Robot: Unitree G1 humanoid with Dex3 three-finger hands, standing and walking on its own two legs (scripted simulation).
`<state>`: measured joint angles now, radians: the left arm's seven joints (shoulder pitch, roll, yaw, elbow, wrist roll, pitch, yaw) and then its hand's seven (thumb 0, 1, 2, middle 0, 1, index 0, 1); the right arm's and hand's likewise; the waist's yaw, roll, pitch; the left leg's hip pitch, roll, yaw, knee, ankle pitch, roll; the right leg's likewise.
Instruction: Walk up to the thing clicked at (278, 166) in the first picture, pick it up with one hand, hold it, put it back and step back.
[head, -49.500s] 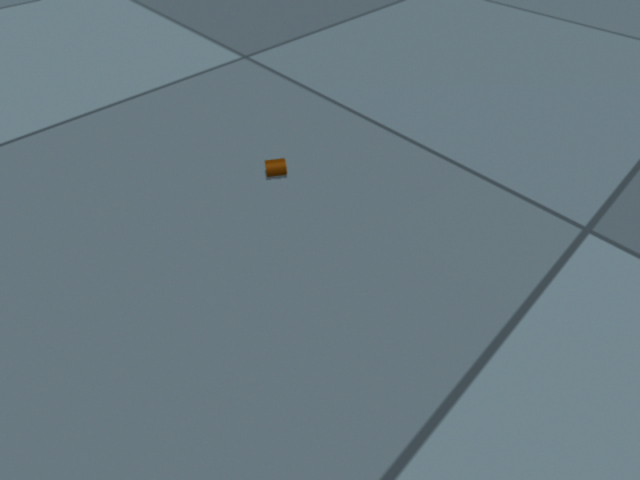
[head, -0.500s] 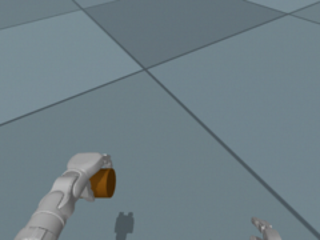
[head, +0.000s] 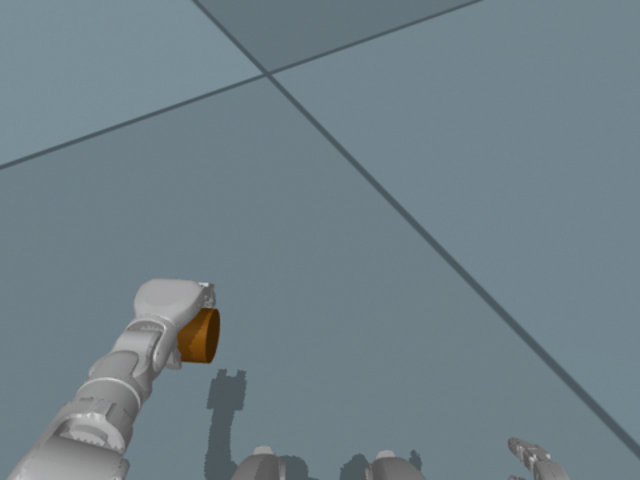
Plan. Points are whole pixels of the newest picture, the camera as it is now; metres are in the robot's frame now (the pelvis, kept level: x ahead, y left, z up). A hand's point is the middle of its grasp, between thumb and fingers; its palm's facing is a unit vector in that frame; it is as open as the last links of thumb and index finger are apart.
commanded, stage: crouch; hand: left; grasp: from above
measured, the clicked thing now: (180, 333) +0.36 +0.22 -0.12
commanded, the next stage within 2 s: lower in 1.54 s
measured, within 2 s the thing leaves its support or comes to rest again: neither
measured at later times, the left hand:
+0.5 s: hand (218, 341) +0.42 +0.22 -0.32, palm faces -0.43 +0.07 -0.90, open 10.6 cm
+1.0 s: hand (231, 344) +0.46 +0.22 -0.46, palm faces -0.43 +0.04 -0.90, open 10.6 cm
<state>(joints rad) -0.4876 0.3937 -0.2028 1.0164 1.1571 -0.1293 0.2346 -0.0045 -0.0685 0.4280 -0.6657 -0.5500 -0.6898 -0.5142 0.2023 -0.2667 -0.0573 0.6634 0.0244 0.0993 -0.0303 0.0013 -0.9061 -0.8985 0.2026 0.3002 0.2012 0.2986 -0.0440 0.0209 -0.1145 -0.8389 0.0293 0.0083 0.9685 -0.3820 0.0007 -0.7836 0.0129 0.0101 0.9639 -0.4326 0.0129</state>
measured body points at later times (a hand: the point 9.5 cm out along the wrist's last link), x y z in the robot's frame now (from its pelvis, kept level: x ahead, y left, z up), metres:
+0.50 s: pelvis -0.05 +0.01 -0.20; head +0.14 +0.03 +0.21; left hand +0.43 +0.21 -0.27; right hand -0.03 -0.26 -0.32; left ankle +0.05 +0.12 -0.68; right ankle +0.02 -0.13 -0.68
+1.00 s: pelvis -0.05 +0.00 -0.30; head +0.20 +0.04 +0.07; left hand +0.48 +0.21 -0.41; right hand -0.03 -0.27 -0.41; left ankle +0.05 +0.12 -0.68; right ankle +0.02 -0.13 -0.68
